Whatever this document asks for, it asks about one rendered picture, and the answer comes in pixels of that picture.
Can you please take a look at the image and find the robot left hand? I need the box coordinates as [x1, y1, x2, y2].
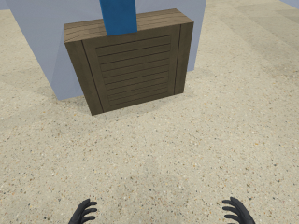
[68, 198, 97, 224]

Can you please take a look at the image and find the carton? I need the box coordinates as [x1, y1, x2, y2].
[99, 0, 137, 36]

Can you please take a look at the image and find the robot right hand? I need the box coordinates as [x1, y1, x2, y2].
[221, 196, 256, 224]

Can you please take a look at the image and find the pedestal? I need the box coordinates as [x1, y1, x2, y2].
[64, 8, 194, 116]

